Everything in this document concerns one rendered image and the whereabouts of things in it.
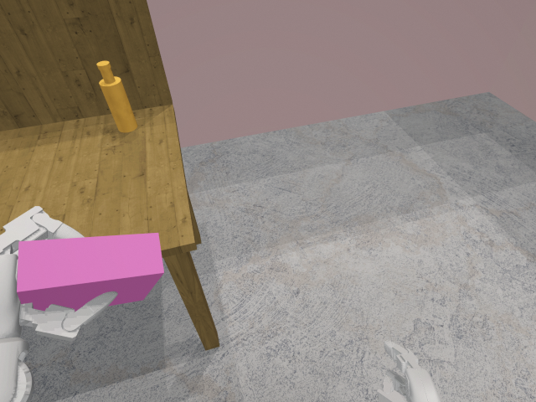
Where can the sponge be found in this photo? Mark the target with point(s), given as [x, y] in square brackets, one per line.
[71, 272]

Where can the robot left hand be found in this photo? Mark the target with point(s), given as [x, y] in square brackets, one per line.
[56, 321]

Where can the robot right hand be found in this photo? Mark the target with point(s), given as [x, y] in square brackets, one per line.
[417, 386]

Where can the robot left forearm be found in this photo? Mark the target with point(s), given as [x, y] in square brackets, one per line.
[16, 379]

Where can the table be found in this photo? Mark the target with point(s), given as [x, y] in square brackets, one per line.
[60, 147]

